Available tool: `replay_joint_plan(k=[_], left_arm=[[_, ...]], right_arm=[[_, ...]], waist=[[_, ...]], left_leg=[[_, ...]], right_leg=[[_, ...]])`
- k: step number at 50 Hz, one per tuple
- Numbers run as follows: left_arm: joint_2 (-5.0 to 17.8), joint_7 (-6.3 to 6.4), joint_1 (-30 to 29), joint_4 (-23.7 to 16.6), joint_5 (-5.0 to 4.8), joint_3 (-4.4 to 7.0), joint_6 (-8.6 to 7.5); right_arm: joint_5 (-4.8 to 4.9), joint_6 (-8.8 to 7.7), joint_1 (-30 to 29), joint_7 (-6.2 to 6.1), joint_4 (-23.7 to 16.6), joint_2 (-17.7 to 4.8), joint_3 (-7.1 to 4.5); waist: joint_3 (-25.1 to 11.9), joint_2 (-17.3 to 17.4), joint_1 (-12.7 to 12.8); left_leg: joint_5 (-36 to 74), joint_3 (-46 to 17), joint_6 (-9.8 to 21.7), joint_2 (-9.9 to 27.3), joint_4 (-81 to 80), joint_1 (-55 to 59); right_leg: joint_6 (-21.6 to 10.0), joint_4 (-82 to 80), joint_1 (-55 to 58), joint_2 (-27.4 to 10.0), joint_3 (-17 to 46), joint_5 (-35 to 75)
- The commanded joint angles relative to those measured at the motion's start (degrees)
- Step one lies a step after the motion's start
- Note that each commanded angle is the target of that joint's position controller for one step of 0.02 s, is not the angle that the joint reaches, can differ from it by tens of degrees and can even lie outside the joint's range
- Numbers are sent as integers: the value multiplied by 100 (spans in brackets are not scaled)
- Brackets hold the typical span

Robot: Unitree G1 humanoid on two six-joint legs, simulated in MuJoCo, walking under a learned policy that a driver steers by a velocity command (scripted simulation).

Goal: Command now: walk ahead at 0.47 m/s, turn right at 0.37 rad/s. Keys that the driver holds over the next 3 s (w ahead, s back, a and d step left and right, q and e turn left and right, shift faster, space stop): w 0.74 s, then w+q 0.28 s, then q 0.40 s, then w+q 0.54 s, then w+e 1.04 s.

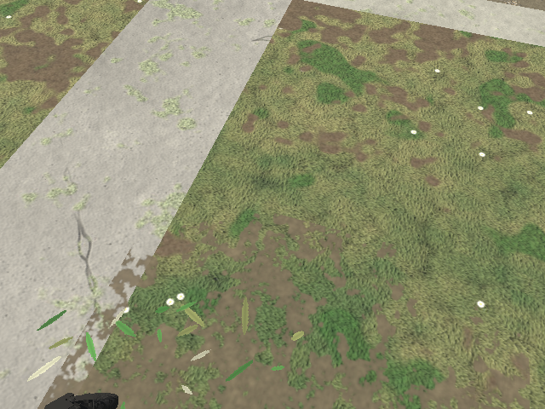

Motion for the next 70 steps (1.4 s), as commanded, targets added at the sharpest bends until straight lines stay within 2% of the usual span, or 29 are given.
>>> replay_joint_plan(k=[1, 3, 5, 6, 7, 8, 9, 11, 15, 21, 27, 30, 31, 32, 33, 34, 36, 40, 47, 52, 55, 56, 57, 58, 59, 60, 61, 64, 70], left_arm=[[168, -124, -1005, -707, -18, -26, -179], [476, -122, -561, -639, 29, 116, -183], [1012, 8, 1151, -171, 18, 410, -116], [1543, 138, 1924, 1, 65, 518, -52], [1597, 130, 1834, -57, 57, 452, -104], [1106, 95, 1644, -34, 94, 323, -152], [935, 95, 1385, 52, 78, 261, -190], [613, 76, 791, 88, 102, 155, -258], [620, 101, 543, 258, 109, 161, -410], [831, 218, 936, 596, 90, 190, -392], [1057, 257, 1410, 984, -9, 268, -256], [1091, 292, 1263, 1025, 50, 259, -141], [854, 317, 1344, 953, 146, 150, -125], [203, 264, 2246, 858, 129, -47, -234], [452, 227, 2005, 965, 75, -23, -344], [916, 192, 1417, 803, -97, 109, -394], [826, 226, 764, 622, -11, 83, -407], [522, 295, 1104, 744, 140, 69, -243], [291, 237, -357, 348, 155, -22, -375], [469, 113, -972, 165, 95, 27, -509], [746, 138, -257, 359, 182, 167, -590], [959, 179, 298, 449, 270, 237, -620], [1390, 242, 1011, 488, 371, 327, -583], [1429, 214, 1070, 528, 292, 336, -431], [947, 214, 864, 415, 211, 237, -334], [647, 244, 582, 372, 172, 148, -281], [533, 252, 230, 393, 175, 94, -235], [623, 268, -315, 490, 300, 135, -209], [899, 378, -491, 657, 193, 246, -133]], right_arm=[[139, -3, 41, 12, -133, -1143, -261], [179, 47, 40, -10, -44, -1331, -293], [141, 58, -31, -80, -67, -1262, -222], [-70, -15, 132, -60, -347, -663, -28], [4, -162, 503, 5, -359, -462, 99], [217, -251, -170, 45, -476, -1046, -88], [305, -297, -641, 56, -659, -993, -65], [95, -261, -729, 15, -613, -872, -80], [27, -32, -461, 62, -517, -572, -30], [8, -123, -1812, 148, -901, -331, 95], [43, -170, -2324, 323, -1184, -575, 32], [19, -158, -1170, 278, -916, -898, -156], [-4, -135, -241, 225, -733, -1200, -261], [-87, -119, 212, 223, -655, -1790, -392], [-9, -101, 419, 251, -622, -1279, -269], [16, -101, -22, 239, -657, -1038, -174], [-45, -83, -753, 230, -740, -807, -94], [-36, -204, -946, 245, -697, -693, -62], [72, -76, -384, 30, -435, -997, -194], [122, 76, -34, -48, -299, -1055, -253], [102, 202, -239, -111, -407, -1015, -281], [76, 203, -305, -109, -532, -801, -213], [-81, 185, -154, -112, -760, -380, -77], [24, 155, 906, -77, -768, -210, 4], [141, 214, 725, -99, -610, -822, -152], [152, 292, 92, -120, -738, -1039, -240], [122, 394, -138, -152, -772, -1007, -270], [96, 660, -116, -177, -910, -676, -256], [42, 677, -687, -38, -1288, -517, -192]], waist=[[593, 714, 70], [104, 970, 501], [-924, 895, 1462], [-1797, -279, 1454], [-2901, -1061, 1137], [-2311, -463, 1374], [-1373, -415, 1252], [-602, -61, 781], [-225, -105, 391], [242, -20, 839], [291, -62, 901], [-508, -139, 229], [-1308, 141, -136], [-2236, 1581, 170], [-2583, 1686, -48], [-1590, 1173, -28], [-469, 491, 275], [-319, 713, 695], [43, 584, 299], [144, 693, 189], [-301, 870, 614], [-860, 717, 870], [-1805, -365, 997], [-2646, -1793, 599], [-2267, -989, 755], [-1540, -584, 826], [-1105, -319, 702], [-523, -671, 372], [-726, -424, 482]], left_leg=[[3045, -567, 952, 1490, -423, -185], [5507, -375, 849, 1531, 425, 69], [5855, -22, 528, 1245, 2565, -985], [2094, -20, 264, 687, 4688, -3020], [-1289, -1007, 85, -149, 6252, -4129], [-989, -1521, 116, 153, 6524, -4645], [-585, -1360, 184, 372, 6320, -4819], [127, -1309, 139, 733, 5559, -4378], [673, -1235, -103, 831, 4987, -3986], [2677, -975, -131, 536, 2570, -3910], [2203, -1118, 266, 322, 1632, -4037], [1717, -674, 612, -149, 1465, -2339], [2052, -1150, 872, 351, 1764, -707], [863, -3868, 1874, 1843, 1441, 1573], [-97, -5400, 1940, 2036, 380, 1813], [-584, -4631, 1625, 1914, 260, 1132], [294, -3358, 1425, 1496, 9, -568], [1606, -2479, 1505, 1027, -469, -1572], [1808, -1931, 1317, 724, -534, -1506], [1805, -2396, 1197, 903, 68, -1098], [2964, -2494, 818, 638, 1219, -961], [2793, -2314, 575, 265, 2140, -1364], [601, -1869, 241, -286, 3937, -2648], [-2268, -1666, -2, -653, 5347, -4028], [-1796, -1871, -109, -252, 5888, -4353], [-1405, -1635, -175, -92, 5971, -4576], [-1118, -1505, -263, 89, 5844, -4456], [-534, -1228, -386, 270, 5320, -3601], [593, -1049, -257, 396, 3691, -3082]], right_leg=[[-281, -785, 186, 225, -404, -334], [-582, -1060, 1210, 587, -636, -714], [-959, -1423, 3953, 665, -429, -100], [-1429, -1201, 6193, -753, 1628, -87], [-2323, -2112, 6864, -1964, 4396, -785], [-2040, -2374, 6344, -1722, 3713, -819], [-1817, -2447, 5436, -1437, 2693, -419], [-1575, -2752, 3947, -947, 1690, 373], [-1687, -3443, 2906, -795, 1060, 760], [-1339, -3635, 2772, -436, 282, 560], [-1139, -3101, 4075, -1036, 556, 726], [-852, -1535, 4196, -712, 289, 2875], [-649, -75, 3362, -400, 60, 2141], [-170, 2334, 1020, 577, -141, -734], [-172, 3027, 227, 778, 627, -2954], [-244, 3342, -320, 407, 628, -2683], [-276, 2726, -175, -111, 295, -1789], [-91, 1921, 599, -334, 237, -1141], [267, -706, 580, -36, 165, 697], [177, -1610, 931, 206, 274, 601], [-119, -2089, 2038, 362, 115, 561], [-361, -2063, 3164, -24, 294, 1271], [-813, -1470, 5003, -1354, 1395, 3222], [-1720, -1549, 6148, -2476, 3116, 3259], [-1596, -1849, 5596, -2178, 2917, 2189], [-1377, -1982, 4923, -1875, 2083, 1825], [-1287, -2142, 4185, -1596, 1546, 1818], [-1319, -2781, 2573, -1211, 545, 1436], [-1399, -2908, 2762, -1384, -250, 1504]])
Next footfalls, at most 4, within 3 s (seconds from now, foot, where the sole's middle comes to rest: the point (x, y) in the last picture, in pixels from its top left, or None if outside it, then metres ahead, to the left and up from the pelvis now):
0.10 right None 0.23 -0.13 -0.77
0.62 left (217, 372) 0.56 0.08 -0.77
1.12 right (296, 271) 0.83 -0.15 -0.77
1.58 left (204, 295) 0.78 0.11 -0.77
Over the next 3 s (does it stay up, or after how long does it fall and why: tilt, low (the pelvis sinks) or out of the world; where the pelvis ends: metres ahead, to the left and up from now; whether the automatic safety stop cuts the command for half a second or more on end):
stays up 1.39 0.28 -0.02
